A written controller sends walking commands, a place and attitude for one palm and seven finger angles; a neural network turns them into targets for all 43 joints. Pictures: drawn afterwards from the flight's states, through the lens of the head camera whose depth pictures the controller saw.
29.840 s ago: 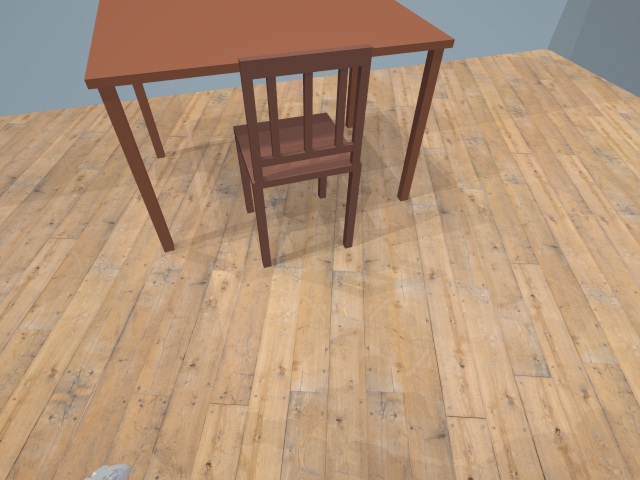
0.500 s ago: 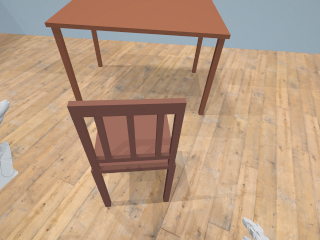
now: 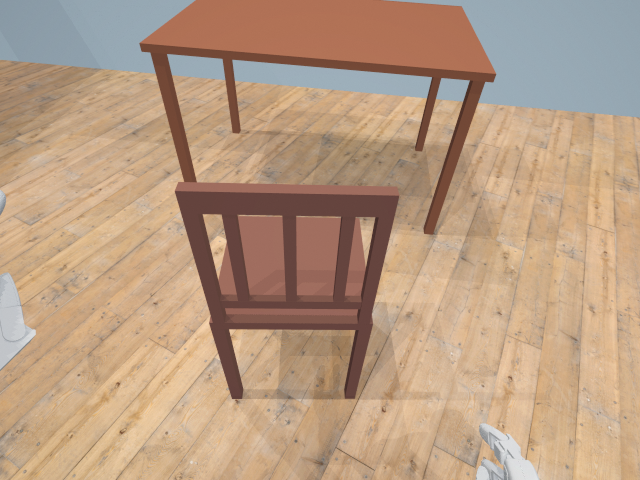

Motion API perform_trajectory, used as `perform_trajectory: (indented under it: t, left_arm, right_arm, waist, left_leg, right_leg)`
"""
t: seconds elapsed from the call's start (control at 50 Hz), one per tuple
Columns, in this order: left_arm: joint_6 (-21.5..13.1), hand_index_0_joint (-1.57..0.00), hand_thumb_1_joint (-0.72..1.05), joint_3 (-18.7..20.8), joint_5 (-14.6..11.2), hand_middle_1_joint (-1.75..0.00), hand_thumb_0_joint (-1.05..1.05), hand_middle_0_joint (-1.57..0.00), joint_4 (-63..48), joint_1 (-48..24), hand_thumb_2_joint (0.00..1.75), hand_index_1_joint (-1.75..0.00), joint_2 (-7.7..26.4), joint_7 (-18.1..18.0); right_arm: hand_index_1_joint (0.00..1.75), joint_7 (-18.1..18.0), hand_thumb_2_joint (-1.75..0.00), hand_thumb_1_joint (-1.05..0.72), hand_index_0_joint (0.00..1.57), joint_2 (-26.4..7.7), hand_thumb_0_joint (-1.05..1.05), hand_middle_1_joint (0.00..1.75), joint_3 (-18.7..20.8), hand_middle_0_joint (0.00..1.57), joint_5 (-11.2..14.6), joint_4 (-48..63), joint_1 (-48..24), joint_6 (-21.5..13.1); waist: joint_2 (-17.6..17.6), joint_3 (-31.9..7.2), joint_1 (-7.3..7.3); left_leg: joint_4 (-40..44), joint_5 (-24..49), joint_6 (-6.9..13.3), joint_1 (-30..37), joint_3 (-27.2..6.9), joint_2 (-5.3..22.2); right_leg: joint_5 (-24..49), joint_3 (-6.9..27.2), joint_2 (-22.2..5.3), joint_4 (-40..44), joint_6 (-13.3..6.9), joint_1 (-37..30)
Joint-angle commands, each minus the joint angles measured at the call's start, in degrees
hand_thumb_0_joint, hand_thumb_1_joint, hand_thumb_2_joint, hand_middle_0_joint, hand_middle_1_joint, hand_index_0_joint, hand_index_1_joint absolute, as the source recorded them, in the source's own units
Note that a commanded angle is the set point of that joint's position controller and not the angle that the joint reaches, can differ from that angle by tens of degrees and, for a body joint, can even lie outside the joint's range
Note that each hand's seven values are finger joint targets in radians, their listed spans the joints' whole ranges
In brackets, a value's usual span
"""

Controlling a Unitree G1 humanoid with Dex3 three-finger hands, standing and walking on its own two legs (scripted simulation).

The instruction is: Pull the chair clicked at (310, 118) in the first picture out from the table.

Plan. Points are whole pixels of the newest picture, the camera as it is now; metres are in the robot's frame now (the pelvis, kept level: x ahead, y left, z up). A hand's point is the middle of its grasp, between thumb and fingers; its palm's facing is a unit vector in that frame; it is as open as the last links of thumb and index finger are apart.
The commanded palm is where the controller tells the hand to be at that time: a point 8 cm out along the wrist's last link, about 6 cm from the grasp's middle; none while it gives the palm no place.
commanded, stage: stop stepping back and stand still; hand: left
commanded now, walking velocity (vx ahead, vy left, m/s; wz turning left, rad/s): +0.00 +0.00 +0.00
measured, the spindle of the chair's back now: (290, 259) +0.55 +0.10 -0.11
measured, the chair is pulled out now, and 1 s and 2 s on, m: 0.63 0.63 0.63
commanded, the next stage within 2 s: let the arm hang, fingers relaxed in 0.10 s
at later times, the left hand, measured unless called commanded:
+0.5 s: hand out of the picture +0.07 +0.18 -0.16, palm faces +0.01 -0.99 -0.14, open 7.2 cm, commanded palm none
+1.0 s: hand out of the picture -0.01 +0.16 -0.16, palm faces +0.00 -0.98 -0.20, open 7.4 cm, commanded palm none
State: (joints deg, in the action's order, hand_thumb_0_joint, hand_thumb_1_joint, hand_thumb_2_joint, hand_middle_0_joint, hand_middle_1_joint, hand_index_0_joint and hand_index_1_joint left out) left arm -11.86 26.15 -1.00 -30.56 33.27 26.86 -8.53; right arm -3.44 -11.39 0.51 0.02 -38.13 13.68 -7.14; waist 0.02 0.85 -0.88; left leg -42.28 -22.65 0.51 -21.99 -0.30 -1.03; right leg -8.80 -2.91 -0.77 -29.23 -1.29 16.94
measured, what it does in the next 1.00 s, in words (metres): stands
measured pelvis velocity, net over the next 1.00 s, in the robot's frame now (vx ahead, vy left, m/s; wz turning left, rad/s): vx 0.01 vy -0.01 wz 0.01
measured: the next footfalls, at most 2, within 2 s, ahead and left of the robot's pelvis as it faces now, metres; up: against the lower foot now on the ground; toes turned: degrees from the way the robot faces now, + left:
none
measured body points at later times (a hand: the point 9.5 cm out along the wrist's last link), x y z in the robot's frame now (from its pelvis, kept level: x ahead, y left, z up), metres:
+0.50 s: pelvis -0.01 +0.01 +0.00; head +0.01 +0.04 +0.45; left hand +0.07 +0.23 -0.15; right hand +0.08 -0.23 -0.12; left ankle +0.04 +0.11 -0.73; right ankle +0.02 -0.13 -0.73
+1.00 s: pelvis +0.01 -0.01 +0.01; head +0.03 -0.02 +0.46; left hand -0.01 +0.21 -0.14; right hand +0.00 -0.22 -0.15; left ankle +0.04 +0.11 -0.73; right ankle +0.02 -0.13 -0.73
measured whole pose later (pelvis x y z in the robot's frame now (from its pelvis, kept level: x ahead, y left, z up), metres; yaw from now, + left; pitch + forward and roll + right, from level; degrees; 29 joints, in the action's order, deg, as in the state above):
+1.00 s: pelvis +0.01 -0.01 +0.01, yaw +1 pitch -1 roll +0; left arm 0.4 -2.5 0.5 60.8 19.7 8.9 -1.8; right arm -1.2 -8.2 -0.4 -0.8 -60.6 20.0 0.1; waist -1.4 2.3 0.3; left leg -26.5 -11.7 0.1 -13.8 -0.9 -0.3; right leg -14.4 0.7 0.6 -27.0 -0.6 11.6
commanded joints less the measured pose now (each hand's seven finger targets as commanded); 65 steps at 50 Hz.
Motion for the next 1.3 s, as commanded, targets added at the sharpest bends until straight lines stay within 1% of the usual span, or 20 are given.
perform_trajectory:
  t: [0.0,0.04,0.06,0.1,0.16,0.18,0.2,0.22,0.26,0.3,0.36,0.46,0.52,0.58,0.64,0.72,0.96,1.08,1.14,1.28]
  left_arm:
    - [-1.2,-0.20,0.90,2.5,-0.9,-0.30,0.00,-0.20,-3.4,-10.8,0.90,-0.30,5.9,-1.8]
    - [-1.5,-0.20,0.90,1.1,0.2,-0.30,0.00,-0.20,-5.8,-15.6,0.90,-0.30,6.0,-2.0]
    - [-2.2,-0.20,0.90,0.9,0.7,-0.30,0.00,-0.20,-7.6,-16.0,0.90,-0.30,5.6,-2.2]
    - [-2.4,-0.20,0.90,2.6,1.5,-0.30,0.00,-0.20,-9.4,-15.4,0.90,-0.30,7.2,-2.1]
    - [-2.5,-0.20,0.90,3.4,1.9,-0.30,0.00,-0.20,-14.2,-12.6,0.90,-0.30,8.0,-1.7]
    - [7.3,-0.20,0.90,-18.4,5.0,-0.30,0.00,-0.20,37.4,-11.2,0.90,-0.30,-4.2,6.7]
    - [10.8,-0.20,0.90,-17.8,3.8,-0.30,0.00,-0.20,40.6,-8.2,0.90,-0.30,-6.5,8.0]
    - [11.7,-0.20,0.90,-19.0,3.8,-0.30,0.00,-0.20,40.1,-8.3,0.90,-0.30,-7.4,8.3]
    - [11.9,-0.20,0.90,-20.0,3.2,-0.30,0.00,-0.20,43.6,-13.3,0.90,-0.30,-7.1,8.5]
    - [12.2,-0.20,0.90,-21.4,2.8,-0.30,0.00,-0.20,48.8,-14.5,0.90,-0.30,-7.2,7.8]
    - [12.8,-0.20,0.90,-23.1,2.4,-0.30,0.00,-0.20,58.6,-15.6,0.90,-0.30,-6.3,7.4]
    - [12.7,-0.20,0.90,-25.0,2.1,-0.30,0.00,-0.20,72.1,-14.9,0.90,-0.30,-5.5,7.2]
    - [12.4,-0.20,0.90,-24.6,2.2,-0.30,0.00,-0.20,77.2,-12.3,0.90,-0.30,-8.0,7.1]
    - [12.3,-0.20,0.90,-25.6,2.1,-0.30,0.00,-0.20,81.4,-11.5,0.90,-0.30,-7.8,7.2]
    - [11.9,-0.20,0.90,-26.3,1.8,-0.30,0.00,-0.20,84.2,-11.5,0.90,-0.30,-8.5,7.2]
    - [11.8,-0.20,0.90,-27.0,1.6,-0.30,0.00,-0.20,86.7,-11.2,0.90,-0.30,-9.2,6.9]
    - [11.2,-0.20,0.90,-27.1,1.2,-0.30,0.00,-0.20,89.8,-9.9,0.90,-0.30,-11.3,6.1]
    - [11.2,-0.20,0.90,-26.7,1.1,-0.30,0.00,-0.20,89.9,-11.3,0.90,-0.30,-12.2,5.9]
    - [11.3,-0.20,0.90,-26.7,1.1,-0.30,0.00,-0.20,89.9,-11.8,0.90,-0.30,-12.2,6.0]
    - [11.3,-0.20,0.90,-26.4,1.2,-0.30,0.00,-0.20,89.0,-13.0,0.90,-0.30,-12.2,6.1]
  right_arm:
    - [0.30,-1.3,-0.90,-0.90,0.20,-6.9,0.00,0.30,1.5,0.20,0.4,7.1,-4.7,-2.8]
    - [0.30,-2.1,-0.90,-0.90,0.20,-8.4,0.00,0.30,1.8,0.20,0.6,8.4,-6.2,-3.3]
    - [0.30,-2.2,-0.90,-0.90,0.20,-9.0,0.00,0.30,1.7,0.20,0.7,8.8,-5.7,-4.1]
    - [0.30,-1.9,-0.90,-0.90,0.20,-6.7,0.00,0.30,1.5,0.20,0.8,8.5,-6.7,-5.0]
    - [0.30,-1.1,-0.90,-0.90,0.20,-6.3,0.00,0.30,1.7,0.20,1.0,9.6,-6.4,-6.0]
    - [0.30,3.1,-0.90,-0.90,0.20,-17.7,0.00,0.30,6.2,0.20,-2.0,-2.3,-8.9,-4.3]
    - [0.30,3.1,-0.90,-0.90,0.20,-11.2,0.00,0.30,5.1,0.20,-0.8,-1.9,-3.3,-0.8]
    - [0.30,3.0,-0.90,-0.90,0.20,-9.3,0.00,0.30,4.5,0.20,-0.6,-1.0,-1.3,-0.1]
    - [0.30,3.1,-0.90,-0.90,0.20,-9.6,0.00,0.30,3.6,0.20,-0.7,-1.5,0.8,1.7]
    - [0.30,3.1,-0.90,-0.90,0.20,-11.1,0.00,0.30,3.1,0.20,-1.2,-2.0,-1.0,2.9]
    - [0.30,3.1,-0.90,-0.90,0.20,-10.4,0.00,0.30,2.0,0.20,-1.5,-3.6,-2.2,4.4]
    - [0.30,3.3,-0.90,-0.90,0.20,-8.5,0.00,0.30,0.8,0.20,-1.2,-7.8,-1.2,6.1]
    - [0.30,2.8,-0.90,-0.90,0.20,-6.7,0.00,0.30,1.2,0.20,-1.5,-10.0,1.5,6.5]
    - [0.30,2.7,-0.90,-0.90,0.20,-6.6,0.00,0.30,1.5,0.20,-1.2,-11.6,3.5,7.2]
    - [0.30,2.5,-0.90,-0.90,0.20,-5.8,0.00,0.30,1.5,0.20,-1.0,-13.4,6.3,7.3]
    - [0.30,2.4,-0.90,-0.90,0.20,-5.0,0.00,0.30,1.2,0.20,-0.8,-16.1,9.3,7.2]
    - [0.30,1.8,-0.90,-0.90,0.20,-1.8,0.00,0.30,0.0,0.20,-0.6,-21.1,10.6,6.1]
    - [0.30,1.5,-0.90,-0.90,0.20,-0.5,0.00,0.30,-0.2,0.20,-0.8,-22.1,10.3,6.0]
    - [0.30,1.4,-0.90,-0.90,0.20,-0.1,0.00,0.30,-0.1,0.20,-0.7,-22.0,10.3,6.3]
    - [0.30,1.5,-0.90,-0.90,0.20,-1.0,0.00,0.30,0.2,0.20,-0.8,-21.8,10.5,6.2]
  waist:
    - [8.4,0.4,3.01]
    - [-2.4,6.1,2.41]
    - [-10.5,5.5,1.93]
    - [-16.6,0.9,0.99]
    - [-11.1,-0.1,0.32]
    - [-1.9,3.8,1.18]
    - [4.0,-4.3,0.70]
    - [3.6,-5.0,1.69]
    - [2.4,-6.3,2.23]
    - [5.9,-7.1,0.87]
    - [3.8,-5.3,0.24]
    - [-9.2,-0.2,0.61]
    - [-13.7,-0.5,0.71]
    - [-10.0,1.1,0.91]
    - [-1.7,2.8,1.52]
    - [2.9,3.3,2.22]
    - [1.8,3.5,1.28]
    - [-2.7,4.8,1.03]
    - [-2.4,6.9,1.00]
    - [0.7,3.5,1.40]
  left_leg:
    - [5.7,-2.8,1.5,13.4,-3.0,3.5]
    - [22.5,-12.1,3.3,4.8,-10.4,6.9]
    - [30.8,-15.2,5.4,0.5,-17.2,11.8]
    - [34.8,-21.9,6.3,-7.2,-19.2,15.0]
    - [30.5,-18.1,5.7,-9.5,-14.3,11.6]
    - [13.3,13.8,4.5,-7.6,-12.4,6.2]
    - [11.5,16.4,2.7,-2.0,-7.0,4.9]
    - [9.6,17.2,1.4,1.8,-5.6,3.7]
    - [13.1,21.3,2.3,3.1,-10.0,5.6]
    - [15.4,29.0,3.7,3.7,-13.1,8.3]
    - [18.7,25.4,3.5,4.8,-12.1,7.3]
    - [23.6,3.7,2.4,4.1,-9.3,4.9]
    - [25.7,-4.1,2.3,4.8,-9.6,5.1]
    - [25.8,-6.7,2.5,4.3,-9.9,5.5]
    - [23.6,-2.7,2.5,6.0,-9.1,5.2]
    - [21.2,2.1,2.4,8.3,-7.3,4.9]
    - [19.9,15.6,2.2,9.7,-5.0,5.1]
    - [20.7,17.2,1.9,9.5,-4.8,5.4]
    - [21.0,14.2,1.9,8.0,-4.8,5.3]
    - [21.4,14.7,2.0,10.1,-5.2,5.7]
  right_leg:
    - [-30.1,12.1,-11.8,14.7,-3.6,16.5]
    - [-29.7,9.5,-5.1,5.4,-0.8,13.2]
    - [-19.6,6.5,-1.1,-4.5,0.8,6.9]
    - [-14.5,4.8,-0.5,-12.5,2.2,-3.8]
    - [-9.3,4.6,-0.5,-3.1,2.6,-12.6]
    - [6.9,6.0,-3.5,-2.9,0.4,-2.1]
    - [12.7,7.8,-5.5,0.5,-0.5,-6.1]
    - [15.6,8.6,-7.2,1.2,-1.2,-3.9]
    - [8.7,6.0,-5.8,-0.6,-1.3,-2.7]
    - [3.8,5.0,-2.9,-2.4,-0.1,-5.1]
    - [-0.7,6.0,-2.6,0.3,0.1,-6.6]
    - [-8.3,7.6,-2.7,5.3,-0.8,-4.8]
    - [-9.7,6.8,-2.0,6.2,-1.4,-4.4]
    - [-10.5,6.5,-2.0,7.5,-1.5,-3.7]
    - [-11.9,7.9,-2.9,9.7,-2.0,-1.0]
    - [-13.3,9.3,-3.9,11.0,-2.1,1.3]
    - [-0.7,9.3,-4.3,8.9,-2.3,-2.4]
    - [0.7,9.4,-4.1,9.0,-2.3,-3.5]
    - [-1.6,9.2,-3.8,10.0,-2.3,-3.1]
    - [-1.4,9.0,-3.8,9.7,-2.2,-4.2]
